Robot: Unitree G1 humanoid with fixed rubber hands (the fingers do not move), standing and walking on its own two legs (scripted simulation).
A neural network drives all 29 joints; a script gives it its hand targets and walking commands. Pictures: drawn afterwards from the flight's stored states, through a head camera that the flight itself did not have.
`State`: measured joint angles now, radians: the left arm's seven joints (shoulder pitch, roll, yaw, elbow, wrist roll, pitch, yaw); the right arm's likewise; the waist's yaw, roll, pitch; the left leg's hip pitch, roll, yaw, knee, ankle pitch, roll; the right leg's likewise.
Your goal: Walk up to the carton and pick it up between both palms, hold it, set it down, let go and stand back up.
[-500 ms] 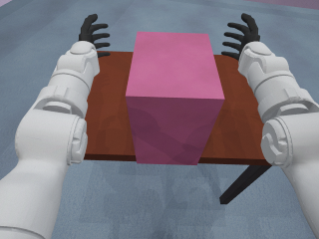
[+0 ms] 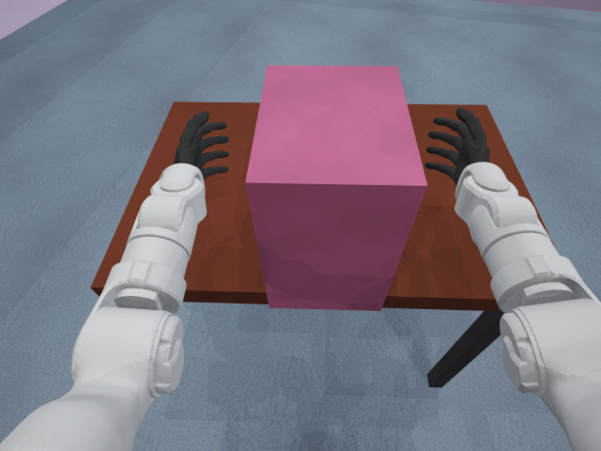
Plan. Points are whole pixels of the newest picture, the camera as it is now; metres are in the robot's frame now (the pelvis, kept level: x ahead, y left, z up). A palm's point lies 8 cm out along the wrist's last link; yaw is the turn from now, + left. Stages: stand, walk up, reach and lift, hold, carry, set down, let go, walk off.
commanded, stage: set down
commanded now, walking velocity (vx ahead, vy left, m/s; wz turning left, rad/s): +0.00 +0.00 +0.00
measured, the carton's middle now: (328, 196) +0.47 -0.04 +0.05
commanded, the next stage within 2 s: none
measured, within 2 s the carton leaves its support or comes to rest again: neither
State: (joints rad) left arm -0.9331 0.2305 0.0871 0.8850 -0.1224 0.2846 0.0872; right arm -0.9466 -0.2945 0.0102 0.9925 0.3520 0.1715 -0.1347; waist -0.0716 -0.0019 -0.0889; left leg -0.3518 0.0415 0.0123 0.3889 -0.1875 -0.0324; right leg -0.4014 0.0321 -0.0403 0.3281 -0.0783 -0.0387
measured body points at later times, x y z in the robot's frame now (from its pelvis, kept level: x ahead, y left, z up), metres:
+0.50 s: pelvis -0.02 +0.00 +0.00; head +0.00 +0.01 +0.45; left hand +0.42 +0.16 +0.11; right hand +0.40 -0.21 +0.10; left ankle +0.00 +0.14 -0.74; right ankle +0.04 -0.09 -0.74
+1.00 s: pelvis +0.00 +0.01 +0.00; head +0.03 +0.01 +0.45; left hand +0.36 +0.17 +0.04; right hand +0.34 -0.22 +0.04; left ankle +0.00 +0.14 -0.74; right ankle +0.04 -0.09 -0.74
